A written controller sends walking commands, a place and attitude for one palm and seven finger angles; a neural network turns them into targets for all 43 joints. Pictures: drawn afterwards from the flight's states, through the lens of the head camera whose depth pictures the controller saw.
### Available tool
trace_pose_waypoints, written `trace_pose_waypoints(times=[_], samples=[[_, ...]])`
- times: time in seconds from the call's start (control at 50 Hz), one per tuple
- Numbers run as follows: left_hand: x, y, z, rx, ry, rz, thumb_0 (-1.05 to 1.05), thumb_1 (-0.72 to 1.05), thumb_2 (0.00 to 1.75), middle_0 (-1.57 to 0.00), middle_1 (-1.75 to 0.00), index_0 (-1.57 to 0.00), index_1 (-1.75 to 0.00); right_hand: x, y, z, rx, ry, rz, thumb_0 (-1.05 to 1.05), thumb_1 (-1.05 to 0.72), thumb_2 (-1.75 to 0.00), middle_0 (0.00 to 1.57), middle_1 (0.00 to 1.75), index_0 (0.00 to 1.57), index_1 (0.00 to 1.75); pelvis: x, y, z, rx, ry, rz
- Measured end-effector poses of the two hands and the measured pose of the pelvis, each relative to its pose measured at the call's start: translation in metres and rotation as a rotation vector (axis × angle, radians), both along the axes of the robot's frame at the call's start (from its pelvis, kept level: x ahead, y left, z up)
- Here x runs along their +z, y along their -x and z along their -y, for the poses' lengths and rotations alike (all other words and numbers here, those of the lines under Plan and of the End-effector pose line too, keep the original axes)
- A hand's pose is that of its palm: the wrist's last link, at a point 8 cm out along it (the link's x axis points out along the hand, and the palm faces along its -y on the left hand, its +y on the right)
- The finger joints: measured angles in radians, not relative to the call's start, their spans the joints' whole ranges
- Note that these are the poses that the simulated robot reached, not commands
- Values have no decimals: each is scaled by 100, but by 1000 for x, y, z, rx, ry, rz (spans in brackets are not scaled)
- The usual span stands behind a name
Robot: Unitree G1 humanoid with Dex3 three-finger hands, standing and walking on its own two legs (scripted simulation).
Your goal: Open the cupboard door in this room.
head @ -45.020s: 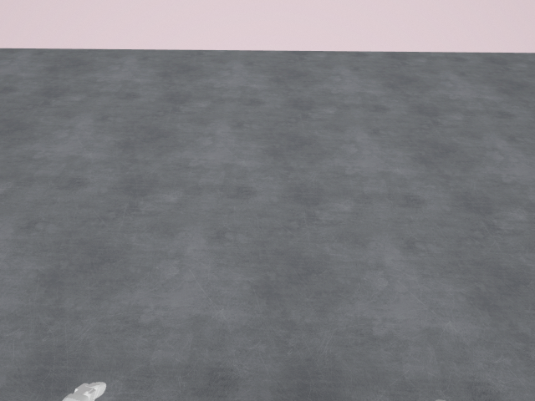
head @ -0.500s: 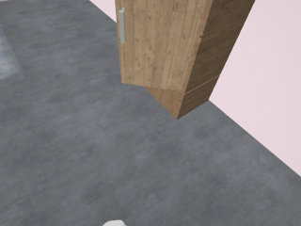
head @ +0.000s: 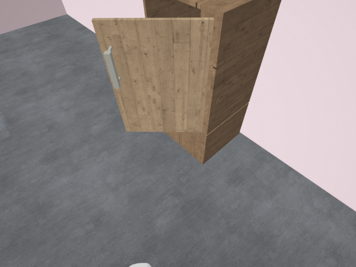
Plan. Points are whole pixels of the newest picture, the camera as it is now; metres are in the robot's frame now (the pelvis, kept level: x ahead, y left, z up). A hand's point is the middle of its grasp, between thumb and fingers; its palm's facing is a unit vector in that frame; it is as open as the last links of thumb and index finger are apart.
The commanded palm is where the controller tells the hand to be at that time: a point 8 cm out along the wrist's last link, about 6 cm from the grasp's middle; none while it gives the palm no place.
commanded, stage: take the last steps up to it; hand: left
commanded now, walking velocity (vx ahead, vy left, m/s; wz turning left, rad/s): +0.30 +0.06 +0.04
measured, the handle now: (113, 67) +0.80 +0.28 -0.01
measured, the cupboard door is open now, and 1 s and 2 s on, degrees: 46 46 46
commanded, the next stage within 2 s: come to a stop and stand still in 0.54 s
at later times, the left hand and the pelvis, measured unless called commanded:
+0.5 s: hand (88, 255) +0.18 +0.26 -0.18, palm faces +0.06 -0.99 -0.14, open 7.4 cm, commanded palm none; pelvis +0.17 +0.08 +0.00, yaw -1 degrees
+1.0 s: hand (111, 193) +0.36 +0.23 -0.18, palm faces +0.01 -0.98 -0.19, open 7.4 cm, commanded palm none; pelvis +0.26 +0.06 -0.01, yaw +0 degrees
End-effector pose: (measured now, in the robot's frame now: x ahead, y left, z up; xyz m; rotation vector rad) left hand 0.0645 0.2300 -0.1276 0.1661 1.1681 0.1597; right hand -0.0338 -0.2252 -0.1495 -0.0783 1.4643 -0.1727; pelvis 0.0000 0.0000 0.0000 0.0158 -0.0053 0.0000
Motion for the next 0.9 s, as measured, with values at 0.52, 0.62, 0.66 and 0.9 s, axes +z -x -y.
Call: trace_pose_waypoints(times=[0.52, 0.62, 0.66, 0.9], samples=[[-23, -129, -81, 51, 74, -163, 1, 91, 89, -19, -29, -20, -30, 25, -268, -76, 90, 106, 257, -2, -95, -90, 20, 30, 20, 30, 1, -180, -86, -13, 20, -8], [-12, -210, -84, -6, 52, -43, 1, 92, 90, -19, -29, -20, -30, 21, -243, -77, 45, 88, 129, -1, -94, -90, 20, 30, 20, 30, 5, -208, -84, -13, 17, -11], [-9, -238, -80, -32, 45, -16, 1, 92, 90, -19, -29, -20, -30, 19, -234, -79, 21, 73, 80, -1, -93, -90, 20, 30, 20, 30, 4, -220, -81, -16, 14, -12], [-16, -307, -44, -86, 26, -20, 0, 91, 89, -20, -29, -20, -30, 1, -242, -80, -73, 7, -68, 0, -91, -90, 20, 30, 20, 30, -5, -268, -58, -10, 0, -25]])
